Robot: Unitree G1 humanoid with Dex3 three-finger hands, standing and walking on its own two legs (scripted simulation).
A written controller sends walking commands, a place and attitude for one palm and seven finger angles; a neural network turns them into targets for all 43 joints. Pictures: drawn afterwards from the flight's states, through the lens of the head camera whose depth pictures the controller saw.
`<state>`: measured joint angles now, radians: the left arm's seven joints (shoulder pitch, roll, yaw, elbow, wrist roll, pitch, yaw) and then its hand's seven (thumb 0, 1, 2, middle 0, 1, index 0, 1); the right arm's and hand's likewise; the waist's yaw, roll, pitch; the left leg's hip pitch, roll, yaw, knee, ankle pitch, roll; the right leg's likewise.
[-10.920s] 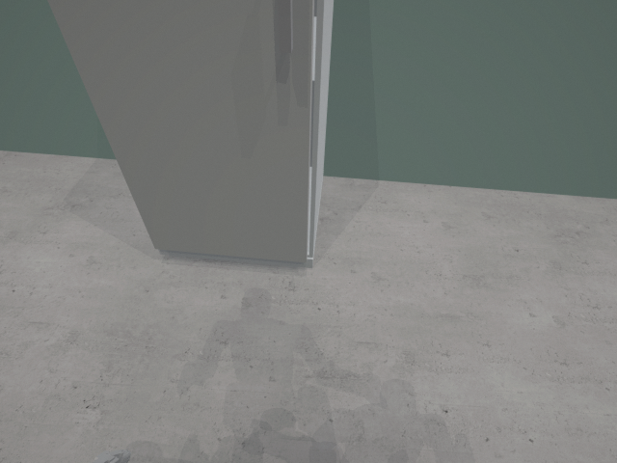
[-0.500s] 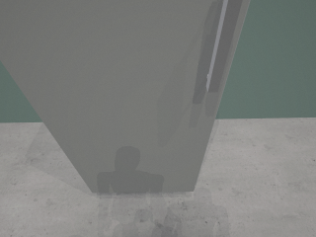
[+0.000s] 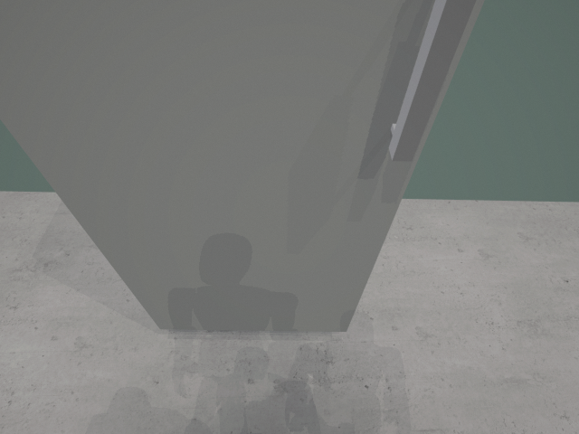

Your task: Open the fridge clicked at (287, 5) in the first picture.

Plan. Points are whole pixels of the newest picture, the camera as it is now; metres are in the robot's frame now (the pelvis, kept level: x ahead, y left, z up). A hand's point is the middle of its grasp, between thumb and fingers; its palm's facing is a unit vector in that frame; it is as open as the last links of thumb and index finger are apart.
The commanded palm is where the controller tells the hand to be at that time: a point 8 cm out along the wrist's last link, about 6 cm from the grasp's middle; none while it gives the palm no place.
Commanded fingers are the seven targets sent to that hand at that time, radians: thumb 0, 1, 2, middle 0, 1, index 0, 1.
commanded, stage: come to a stop and stand still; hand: right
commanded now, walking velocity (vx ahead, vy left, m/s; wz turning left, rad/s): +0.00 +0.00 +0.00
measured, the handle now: (427, 55) +0.47 -0.12 +0.28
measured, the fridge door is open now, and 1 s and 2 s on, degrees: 0 0 0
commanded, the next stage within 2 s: look again from close up in 1.08 s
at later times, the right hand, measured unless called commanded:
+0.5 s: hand out of the picture -0.04 -0.20 -0.16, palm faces +0.00 +0.97 -0.24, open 7.4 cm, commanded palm none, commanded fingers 0.00 -0.90 -0.90 0.20 0.30 0.20 0.30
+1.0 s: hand out of the picture +0.00 -0.17 -0.16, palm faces +0.00 +0.98 -0.21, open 7.4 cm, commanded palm none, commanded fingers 0.00 -0.90 -0.90 0.20 0.30 0.20 0.30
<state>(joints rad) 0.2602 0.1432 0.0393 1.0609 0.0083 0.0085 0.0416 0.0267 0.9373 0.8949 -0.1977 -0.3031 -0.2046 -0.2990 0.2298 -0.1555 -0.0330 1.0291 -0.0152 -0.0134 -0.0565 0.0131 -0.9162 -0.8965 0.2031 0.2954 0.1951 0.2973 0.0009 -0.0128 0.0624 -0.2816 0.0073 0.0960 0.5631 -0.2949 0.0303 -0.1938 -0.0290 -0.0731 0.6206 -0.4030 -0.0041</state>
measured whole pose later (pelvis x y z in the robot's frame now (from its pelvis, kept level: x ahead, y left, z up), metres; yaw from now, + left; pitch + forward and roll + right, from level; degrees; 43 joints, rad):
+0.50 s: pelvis -0.04 -0.01 +0.01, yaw +1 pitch -1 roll -1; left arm 0.31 0.20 0.00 1.03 0.02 -0.01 0.01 0.01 0.92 0.90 -0.20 -0.30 -0.20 -0.30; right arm 0.33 -0.18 0.01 1.07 -0.02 0.00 -0.02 0.01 -0.90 -0.90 0.20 0.30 0.20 0.30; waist 0.00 -0.03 0.01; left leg -0.27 0.04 0.05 0.48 -0.19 0.01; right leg -0.17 0.02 -0.10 0.44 -0.24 -0.03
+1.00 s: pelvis -0.02 +0.00 +0.01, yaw +1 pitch -1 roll -1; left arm 0.30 0.13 -0.02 1.13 0.02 -0.02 0.02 0.01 0.91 0.90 -0.20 -0.30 -0.20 -0.30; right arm 0.26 -0.16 0.01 1.11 -0.01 -0.02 -0.03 0.02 -0.92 -0.90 0.20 0.30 0.20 0.30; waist 0.01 -0.01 0.03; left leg -0.22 0.01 0.07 0.47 -0.22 0.03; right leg -0.13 -0.01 -0.08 0.43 -0.27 0.00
